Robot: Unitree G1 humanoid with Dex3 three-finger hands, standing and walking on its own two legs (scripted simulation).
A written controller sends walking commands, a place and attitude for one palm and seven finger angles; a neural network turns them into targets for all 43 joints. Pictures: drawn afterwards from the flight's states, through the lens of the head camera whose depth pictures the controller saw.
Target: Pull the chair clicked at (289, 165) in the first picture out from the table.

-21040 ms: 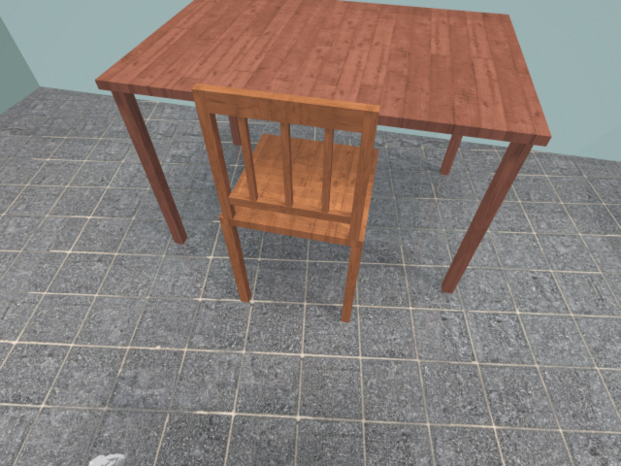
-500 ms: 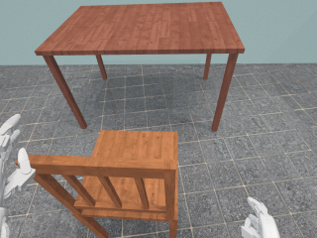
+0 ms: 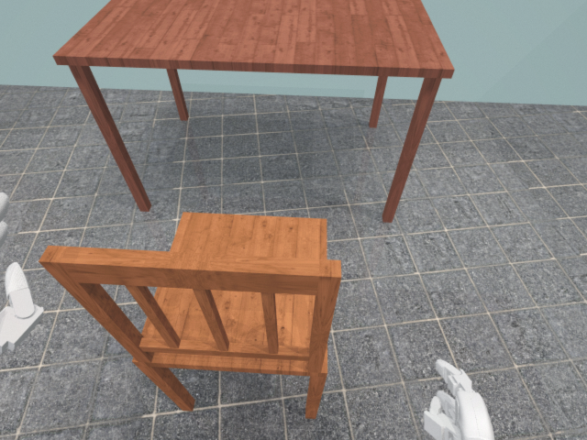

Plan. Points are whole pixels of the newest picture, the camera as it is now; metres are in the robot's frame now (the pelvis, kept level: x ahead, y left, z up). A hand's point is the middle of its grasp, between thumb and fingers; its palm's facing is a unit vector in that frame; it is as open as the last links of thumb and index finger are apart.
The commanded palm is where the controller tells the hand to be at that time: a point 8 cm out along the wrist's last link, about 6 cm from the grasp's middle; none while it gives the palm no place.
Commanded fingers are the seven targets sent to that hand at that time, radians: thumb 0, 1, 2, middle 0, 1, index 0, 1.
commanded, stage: step back with the hand held close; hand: left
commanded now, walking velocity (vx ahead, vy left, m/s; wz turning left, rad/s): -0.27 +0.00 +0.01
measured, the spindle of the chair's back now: (213, 319) +0.31 +0.16 -0.09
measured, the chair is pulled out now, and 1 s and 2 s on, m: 0.60 0.60 0.60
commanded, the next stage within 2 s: stop stepping back and stand still in 1.12 s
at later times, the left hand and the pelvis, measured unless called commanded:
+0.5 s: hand (21, 337) +0.17 +0.26 +0.16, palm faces +0.43 -0.76 -0.48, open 7.4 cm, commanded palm +0.10 +0.31 +0.18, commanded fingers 0.00 0.90 0.90 -0.20 -0.30 -0.20 -0.30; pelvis -0.03 +0.00 -0.01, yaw +1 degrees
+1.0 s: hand out of the picture +0.12 +0.28 +0.16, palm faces +0.41 -0.75 -0.52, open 7.4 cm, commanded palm +0.05 +0.31 +0.18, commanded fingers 0.00 0.90 0.90 -0.20 -0.30 -0.20 -0.30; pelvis -0.09 +0.01 -0.01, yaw +1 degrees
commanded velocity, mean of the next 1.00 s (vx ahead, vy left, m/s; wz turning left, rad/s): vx -0.38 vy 0.00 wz -0.02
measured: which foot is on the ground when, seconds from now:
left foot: down 0.00-0.78, up 0.80-0.92, down 0.94-1.00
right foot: down 0.00-0.54, up 0.56-0.60, down 0.62-0.94, up 0.96-1.00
